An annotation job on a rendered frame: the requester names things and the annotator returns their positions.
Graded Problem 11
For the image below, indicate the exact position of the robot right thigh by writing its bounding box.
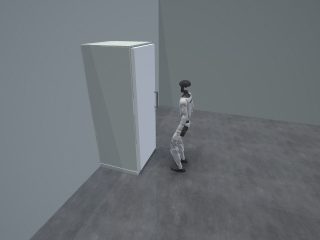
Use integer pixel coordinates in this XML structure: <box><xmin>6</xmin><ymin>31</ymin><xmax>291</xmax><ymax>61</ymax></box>
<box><xmin>176</xmin><ymin>126</ymin><xmax>183</xmax><ymax>145</ymax></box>

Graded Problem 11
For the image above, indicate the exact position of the left robot forearm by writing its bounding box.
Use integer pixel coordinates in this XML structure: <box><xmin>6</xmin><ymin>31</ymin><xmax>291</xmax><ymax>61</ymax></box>
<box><xmin>176</xmin><ymin>116</ymin><xmax>187</xmax><ymax>135</ymax></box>

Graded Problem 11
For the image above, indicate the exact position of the handle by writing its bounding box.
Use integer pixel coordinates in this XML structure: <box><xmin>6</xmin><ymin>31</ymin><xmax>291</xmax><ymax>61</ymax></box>
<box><xmin>154</xmin><ymin>91</ymin><xmax>159</xmax><ymax>108</ymax></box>

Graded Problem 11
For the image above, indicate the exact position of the robot torso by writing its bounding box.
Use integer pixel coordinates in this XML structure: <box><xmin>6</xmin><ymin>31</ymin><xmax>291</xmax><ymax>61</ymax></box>
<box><xmin>179</xmin><ymin>95</ymin><xmax>192</xmax><ymax>131</ymax></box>

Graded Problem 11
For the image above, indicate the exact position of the robot left upper arm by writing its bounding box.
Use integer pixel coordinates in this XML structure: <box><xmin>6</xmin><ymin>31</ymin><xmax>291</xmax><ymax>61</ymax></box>
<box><xmin>179</xmin><ymin>98</ymin><xmax>188</xmax><ymax>120</ymax></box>

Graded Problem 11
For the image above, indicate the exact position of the fridge door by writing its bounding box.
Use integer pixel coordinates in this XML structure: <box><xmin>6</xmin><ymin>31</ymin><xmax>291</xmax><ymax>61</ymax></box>
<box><xmin>130</xmin><ymin>44</ymin><xmax>156</xmax><ymax>170</ymax></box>

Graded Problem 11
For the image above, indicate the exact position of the left robot hand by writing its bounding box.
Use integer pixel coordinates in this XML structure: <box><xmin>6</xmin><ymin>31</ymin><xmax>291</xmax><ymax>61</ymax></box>
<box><xmin>171</xmin><ymin>134</ymin><xmax>180</xmax><ymax>146</ymax></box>

